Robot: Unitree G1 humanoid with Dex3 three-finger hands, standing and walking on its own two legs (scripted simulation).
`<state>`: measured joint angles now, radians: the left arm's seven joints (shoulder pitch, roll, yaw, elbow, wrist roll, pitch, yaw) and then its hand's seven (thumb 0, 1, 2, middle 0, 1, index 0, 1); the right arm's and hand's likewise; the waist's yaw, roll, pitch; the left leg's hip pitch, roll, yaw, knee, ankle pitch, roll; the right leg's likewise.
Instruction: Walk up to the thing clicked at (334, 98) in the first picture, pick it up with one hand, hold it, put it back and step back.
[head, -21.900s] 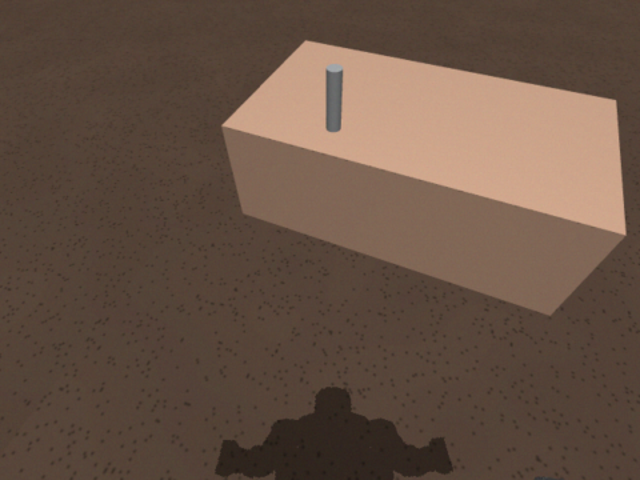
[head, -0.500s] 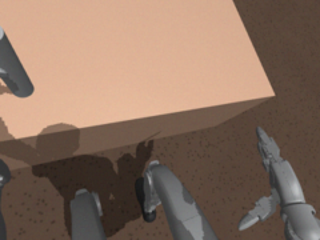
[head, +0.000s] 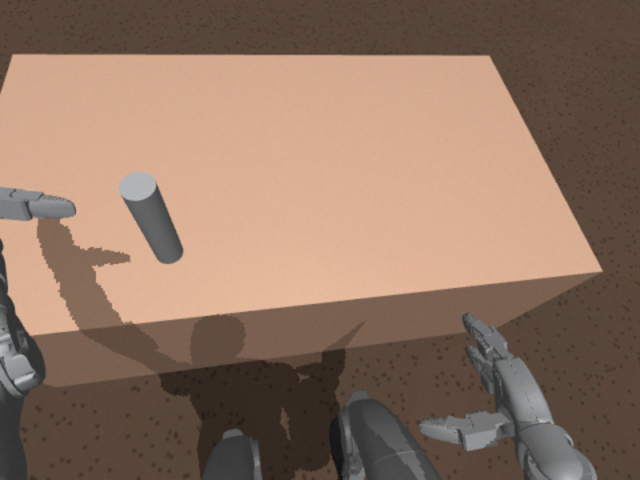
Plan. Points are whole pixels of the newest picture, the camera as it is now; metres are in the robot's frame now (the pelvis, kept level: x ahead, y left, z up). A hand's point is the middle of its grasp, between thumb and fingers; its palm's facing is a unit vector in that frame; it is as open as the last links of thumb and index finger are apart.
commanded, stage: home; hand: left
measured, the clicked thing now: (155, 223) +0.52 +0.20 -0.14
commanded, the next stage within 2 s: none
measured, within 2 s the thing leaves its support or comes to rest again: neither
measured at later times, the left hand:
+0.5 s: hand (115, 357) +0.28 +0.20 -0.02, palm faces +0.20 -0.95 -0.25, open 17.7 cm
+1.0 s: hand (155, 461) +0.17 +0.16 -0.03, palm faces +0.17 -0.95 -0.27, open 17.4 cm
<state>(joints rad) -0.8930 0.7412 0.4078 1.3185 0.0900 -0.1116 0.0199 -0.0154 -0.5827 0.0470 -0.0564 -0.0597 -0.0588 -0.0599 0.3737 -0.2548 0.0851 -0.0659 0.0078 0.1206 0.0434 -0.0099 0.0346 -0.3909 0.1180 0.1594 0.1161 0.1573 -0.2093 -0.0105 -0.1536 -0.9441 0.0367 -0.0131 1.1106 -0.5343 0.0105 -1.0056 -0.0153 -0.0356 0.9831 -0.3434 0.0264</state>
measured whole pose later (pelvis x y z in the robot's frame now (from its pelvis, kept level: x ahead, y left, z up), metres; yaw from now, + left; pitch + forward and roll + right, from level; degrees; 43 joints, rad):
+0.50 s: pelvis +0.03 -0.02 +0.04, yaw +2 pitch +9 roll -1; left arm 0.09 0.26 0.10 0.39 -0.04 0.06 0.09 -0.02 -0.60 0.01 -0.05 -0.04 -0.05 -0.04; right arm 0.34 -0.21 0.04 0.27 0.06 0.07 -0.07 0.01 -0.87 -0.88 0.20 0.30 0.19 0.29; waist -0.02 -0.01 -0.10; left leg -0.53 0.02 -0.02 0.87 -0.50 -0.01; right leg -0.62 -0.03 -0.05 0.83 -0.36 0.01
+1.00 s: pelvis +0.01 -0.03 +0.04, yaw +3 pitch +5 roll -1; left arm 0.40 0.20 -0.02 0.14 -0.02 0.17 0.15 -0.01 -0.55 0.06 -0.07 -0.07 -0.07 -0.07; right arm 0.25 -0.20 0.03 0.54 0.03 -0.09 -0.15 0.01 -0.82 -0.86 0.19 0.29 0.19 0.29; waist -0.01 0.01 -0.07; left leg -0.48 0.02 -0.04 0.86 -0.46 -0.02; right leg -0.55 -0.03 -0.07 0.81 -0.33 0.00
